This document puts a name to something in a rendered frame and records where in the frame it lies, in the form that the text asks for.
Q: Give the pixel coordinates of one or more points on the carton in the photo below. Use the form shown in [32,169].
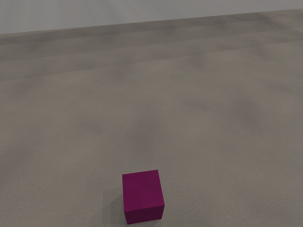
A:
[142,196]

